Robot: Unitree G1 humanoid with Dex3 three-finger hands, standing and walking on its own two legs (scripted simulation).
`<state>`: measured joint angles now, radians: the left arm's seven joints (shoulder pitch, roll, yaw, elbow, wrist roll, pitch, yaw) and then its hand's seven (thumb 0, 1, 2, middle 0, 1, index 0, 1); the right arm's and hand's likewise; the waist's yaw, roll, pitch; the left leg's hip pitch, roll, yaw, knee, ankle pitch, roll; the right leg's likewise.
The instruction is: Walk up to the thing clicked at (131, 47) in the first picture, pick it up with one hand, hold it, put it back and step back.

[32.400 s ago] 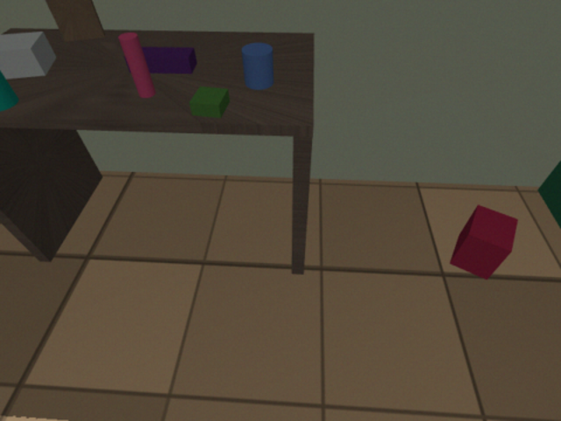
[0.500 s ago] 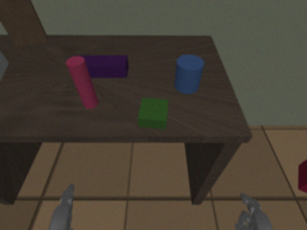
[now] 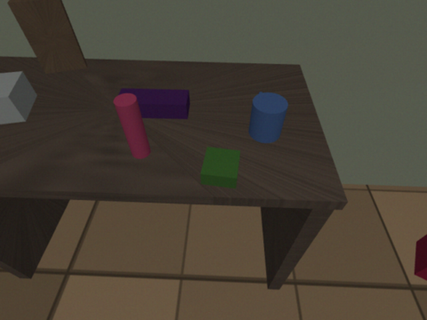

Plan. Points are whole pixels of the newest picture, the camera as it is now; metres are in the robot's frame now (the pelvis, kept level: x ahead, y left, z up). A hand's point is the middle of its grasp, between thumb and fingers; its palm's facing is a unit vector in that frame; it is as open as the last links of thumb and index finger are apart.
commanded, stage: stand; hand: left
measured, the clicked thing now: (134, 128) +0.49 +0.22 +0.08
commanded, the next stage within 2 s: none
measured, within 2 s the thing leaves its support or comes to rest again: neither
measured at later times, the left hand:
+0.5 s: hand out of the picture +0.06 +0.24 -0.14, palm faces -0.02 -0.94 -0.34, open 7.4 cm
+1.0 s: hand out of the picture +0.07 +0.24 -0.14, palm faces -0.03 -0.94 -0.34, open 7.3 cm
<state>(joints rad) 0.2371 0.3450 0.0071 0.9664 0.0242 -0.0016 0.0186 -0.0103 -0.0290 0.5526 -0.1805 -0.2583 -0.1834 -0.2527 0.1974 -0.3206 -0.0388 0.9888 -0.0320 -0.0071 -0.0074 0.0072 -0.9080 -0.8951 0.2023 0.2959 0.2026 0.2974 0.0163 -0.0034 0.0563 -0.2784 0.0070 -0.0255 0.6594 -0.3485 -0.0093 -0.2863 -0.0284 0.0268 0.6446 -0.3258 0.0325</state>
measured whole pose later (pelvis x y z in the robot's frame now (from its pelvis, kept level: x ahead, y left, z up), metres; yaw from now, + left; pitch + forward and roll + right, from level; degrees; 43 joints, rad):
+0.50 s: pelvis -0.01 -0.01 +0.02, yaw +0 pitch -4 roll +0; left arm 0.12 0.33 0.00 1.14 0.02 -0.01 0.01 0.00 0.90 0.89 -0.20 -0.30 -0.21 -0.30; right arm 0.15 -0.33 -0.03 1.15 -0.02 -0.01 0.00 0.00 -0.91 -0.89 0.20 0.30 0.20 0.30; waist 0.00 0.00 0.06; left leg -0.13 0.01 -0.02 0.39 -0.20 -0.02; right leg -0.15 -0.03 0.02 0.41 -0.19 0.03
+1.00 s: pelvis +0.00 -0.01 +0.02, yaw -1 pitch -4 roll +0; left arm 0.10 0.33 0.00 1.16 0.01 -0.01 0.01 0.00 0.91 0.89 -0.20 -0.30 -0.21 -0.30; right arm 0.12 -0.34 -0.01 1.16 -0.01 -0.01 0.00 0.00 -0.91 -0.89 0.20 0.30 0.20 0.30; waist 0.00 0.00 0.06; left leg -0.10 0.02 -0.01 0.35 -0.19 -0.02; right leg -0.13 -0.02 0.04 0.36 -0.17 0.03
